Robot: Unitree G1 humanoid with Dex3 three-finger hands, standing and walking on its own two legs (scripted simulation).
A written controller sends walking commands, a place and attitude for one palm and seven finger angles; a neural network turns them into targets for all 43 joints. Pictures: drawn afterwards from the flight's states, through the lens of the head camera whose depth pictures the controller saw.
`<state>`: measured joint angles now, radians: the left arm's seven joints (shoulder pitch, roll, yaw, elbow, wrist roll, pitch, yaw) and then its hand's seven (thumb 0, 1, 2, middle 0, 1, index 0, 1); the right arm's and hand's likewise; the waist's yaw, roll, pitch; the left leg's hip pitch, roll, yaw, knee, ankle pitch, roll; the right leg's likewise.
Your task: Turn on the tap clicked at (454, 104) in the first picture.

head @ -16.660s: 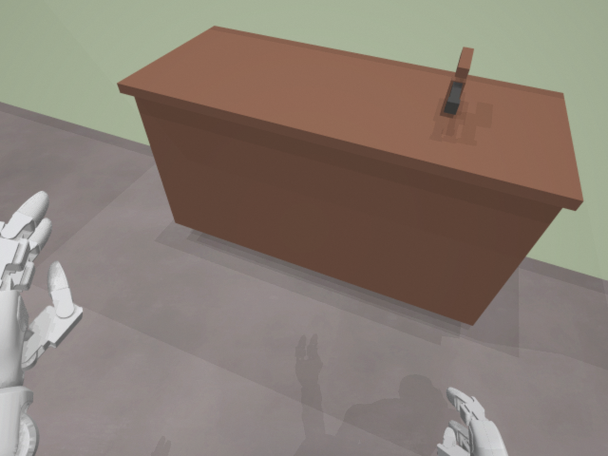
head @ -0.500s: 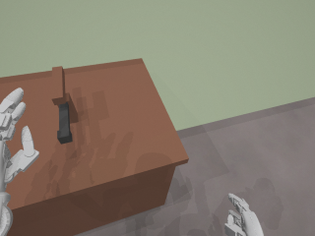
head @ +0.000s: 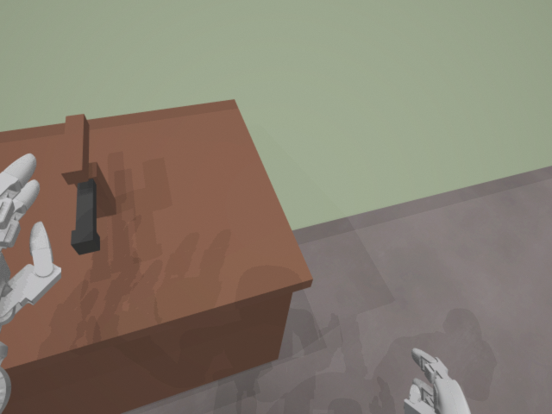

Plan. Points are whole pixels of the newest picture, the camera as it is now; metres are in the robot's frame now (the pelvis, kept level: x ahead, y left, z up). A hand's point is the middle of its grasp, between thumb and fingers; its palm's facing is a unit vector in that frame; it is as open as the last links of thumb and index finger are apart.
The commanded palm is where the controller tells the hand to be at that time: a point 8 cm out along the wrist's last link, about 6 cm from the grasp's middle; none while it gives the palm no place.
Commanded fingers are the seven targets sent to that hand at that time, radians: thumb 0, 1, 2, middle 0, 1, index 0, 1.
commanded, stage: shuffle to correct the standing spot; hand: left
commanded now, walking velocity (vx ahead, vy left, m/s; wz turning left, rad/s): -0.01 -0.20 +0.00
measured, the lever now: (86, 240) +0.33 +0.30 +0.05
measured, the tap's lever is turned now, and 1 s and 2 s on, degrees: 0 0 0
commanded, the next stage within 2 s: none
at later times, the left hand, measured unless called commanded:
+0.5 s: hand (42, 282) +0.21 +0.25 +0.17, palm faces +0.33 -0.86 -0.40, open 7.4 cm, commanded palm +0.15 +0.28 +0.18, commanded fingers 0.00 0.90 0.90 -0.20 -0.30 -0.20 -0.30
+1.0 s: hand (50, 285) +0.21 +0.24 +0.17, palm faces +0.32 -0.86 -0.41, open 7.4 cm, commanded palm +0.15 +0.28 +0.18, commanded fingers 0.00 0.90 0.90 -0.20 -0.30 -0.20 -0.30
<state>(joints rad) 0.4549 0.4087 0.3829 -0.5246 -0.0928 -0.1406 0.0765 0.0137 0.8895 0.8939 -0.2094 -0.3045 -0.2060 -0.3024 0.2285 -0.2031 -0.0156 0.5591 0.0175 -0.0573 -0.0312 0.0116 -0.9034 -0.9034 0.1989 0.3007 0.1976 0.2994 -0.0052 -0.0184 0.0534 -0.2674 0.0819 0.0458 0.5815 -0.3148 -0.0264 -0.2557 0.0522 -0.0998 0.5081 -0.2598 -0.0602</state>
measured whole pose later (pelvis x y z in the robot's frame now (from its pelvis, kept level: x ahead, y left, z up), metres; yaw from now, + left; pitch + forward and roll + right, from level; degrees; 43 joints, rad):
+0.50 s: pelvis -0.01 +0.00 +0.00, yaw +1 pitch -1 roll -2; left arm 0.45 0.41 0.38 -0.53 -0.09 -0.14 0.07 0.01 0.89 0.89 -0.21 -0.30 -0.20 -0.30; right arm 0.22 -0.19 -0.01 0.55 0.02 -0.06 -0.02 0.01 -0.90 -0.90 0.20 0.30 0.20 0.30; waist 0.01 -0.01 0.06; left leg -0.26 0.08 0.04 0.57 -0.30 -0.02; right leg -0.24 0.05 -0.11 0.48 -0.24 -0.06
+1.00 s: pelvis -0.01 +0.00 +0.00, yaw +0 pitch +0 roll -1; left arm 0.47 0.41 0.37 -0.52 -0.09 -0.14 0.08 0.01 0.89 0.89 -0.21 -0.30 -0.21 -0.30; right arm 0.23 -0.19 -0.01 0.56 0.02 -0.06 -0.03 0.01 -0.90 -0.90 0.20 0.30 0.20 0.30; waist -0.01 -0.01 0.05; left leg -0.27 0.08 0.04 0.56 -0.29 -0.03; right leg -0.25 0.05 -0.11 0.48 -0.23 -0.07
